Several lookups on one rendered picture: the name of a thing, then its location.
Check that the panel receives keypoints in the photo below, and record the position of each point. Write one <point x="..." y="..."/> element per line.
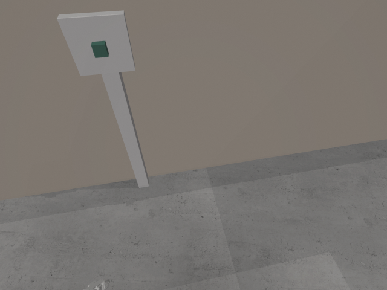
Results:
<point x="80" y="30"/>

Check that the button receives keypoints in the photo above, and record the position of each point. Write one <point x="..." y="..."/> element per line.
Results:
<point x="100" y="49"/>

